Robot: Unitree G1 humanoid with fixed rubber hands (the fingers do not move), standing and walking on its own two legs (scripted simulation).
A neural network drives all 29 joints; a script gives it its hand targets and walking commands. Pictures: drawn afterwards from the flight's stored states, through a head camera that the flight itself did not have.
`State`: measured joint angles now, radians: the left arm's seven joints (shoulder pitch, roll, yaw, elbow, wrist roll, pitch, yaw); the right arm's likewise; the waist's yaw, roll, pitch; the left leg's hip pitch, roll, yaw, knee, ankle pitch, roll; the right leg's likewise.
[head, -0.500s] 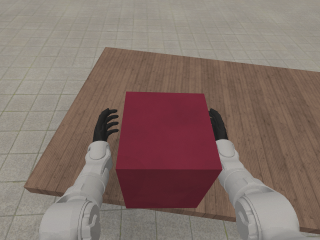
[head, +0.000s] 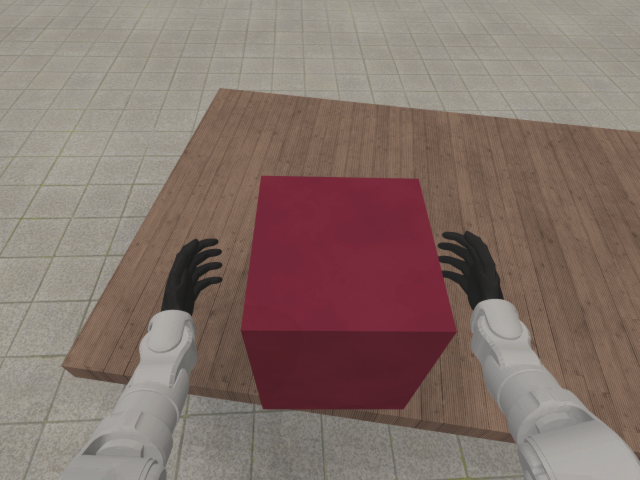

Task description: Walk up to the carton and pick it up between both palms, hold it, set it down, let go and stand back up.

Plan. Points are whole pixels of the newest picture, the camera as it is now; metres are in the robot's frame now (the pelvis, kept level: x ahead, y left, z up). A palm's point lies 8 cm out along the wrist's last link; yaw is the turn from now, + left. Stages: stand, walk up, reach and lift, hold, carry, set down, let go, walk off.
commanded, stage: set down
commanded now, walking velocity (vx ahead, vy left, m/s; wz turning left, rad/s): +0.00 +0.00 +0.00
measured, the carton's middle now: (336, 299) +0.36 +0.02 +0.01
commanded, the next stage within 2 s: none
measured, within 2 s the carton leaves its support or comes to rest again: neither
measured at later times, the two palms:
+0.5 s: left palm (174, 354) +0.27 +0.21 +0.01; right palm (498, 356) +0.30 -0.18 +0.02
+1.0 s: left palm (152, 421) +0.19 +0.21 +0.02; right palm (528, 435) +0.21 -0.19 +0.02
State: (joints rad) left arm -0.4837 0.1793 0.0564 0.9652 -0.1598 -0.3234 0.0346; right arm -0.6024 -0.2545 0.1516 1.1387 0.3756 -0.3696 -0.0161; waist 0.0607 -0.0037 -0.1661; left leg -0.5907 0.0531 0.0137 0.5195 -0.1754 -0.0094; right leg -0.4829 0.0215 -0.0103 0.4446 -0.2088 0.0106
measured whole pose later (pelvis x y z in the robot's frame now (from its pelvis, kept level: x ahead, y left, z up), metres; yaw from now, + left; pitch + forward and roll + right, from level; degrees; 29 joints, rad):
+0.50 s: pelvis +0.00 -0.01 +0.01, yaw +1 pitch +0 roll -1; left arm -0.13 0.13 0.10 0.61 -0.08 -0.22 0.04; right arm -0.20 -0.16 0.11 0.79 0.27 -0.32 -0.05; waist 0.04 -0.04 -0.02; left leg -0.25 0.04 0.01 0.40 -0.16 -0.02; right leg -0.16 0.01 -0.01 0.37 -0.22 -0.01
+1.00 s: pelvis +0.01 -0.01 +0.01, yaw +0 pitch -4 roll +0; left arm 0.26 0.16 0.01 0.21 -0.11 -0.12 0.06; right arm 0.24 -0.14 0.06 0.35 0.20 -0.24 -0.02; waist 0.06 -0.04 0.01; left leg -0.11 0.04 0.04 0.33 -0.14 -0.02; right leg -0.05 0.00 0.01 0.33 -0.21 -0.01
